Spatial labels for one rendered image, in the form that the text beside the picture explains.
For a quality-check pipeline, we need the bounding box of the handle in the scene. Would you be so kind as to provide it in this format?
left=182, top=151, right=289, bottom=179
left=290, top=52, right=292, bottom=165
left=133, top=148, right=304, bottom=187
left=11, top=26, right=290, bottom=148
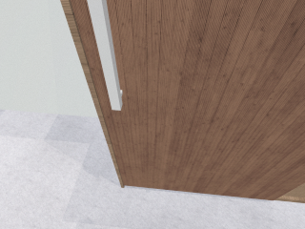
left=87, top=0, right=123, bottom=111

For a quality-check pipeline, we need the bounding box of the wardrobe door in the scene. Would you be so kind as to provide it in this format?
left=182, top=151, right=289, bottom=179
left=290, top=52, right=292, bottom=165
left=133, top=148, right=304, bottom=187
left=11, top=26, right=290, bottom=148
left=284, top=183, right=305, bottom=198
left=71, top=0, right=305, bottom=201

